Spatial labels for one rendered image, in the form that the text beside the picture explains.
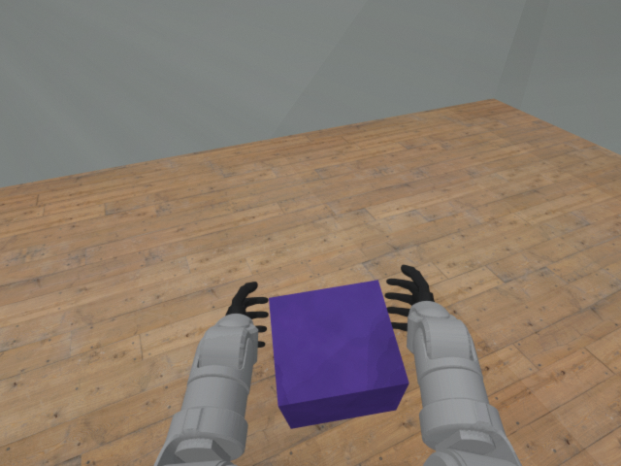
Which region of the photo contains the left robot hand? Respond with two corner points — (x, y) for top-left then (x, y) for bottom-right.
(226, 282), (269, 348)

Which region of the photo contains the right robot hand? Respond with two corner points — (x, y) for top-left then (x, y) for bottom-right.
(384, 265), (435, 332)

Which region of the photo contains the robot right forearm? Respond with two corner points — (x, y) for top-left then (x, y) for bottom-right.
(407, 301), (522, 466)

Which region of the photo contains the robot left forearm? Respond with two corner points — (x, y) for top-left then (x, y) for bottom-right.
(153, 314), (258, 466)

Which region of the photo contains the carton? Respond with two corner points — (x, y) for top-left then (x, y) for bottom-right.
(269, 280), (409, 429)

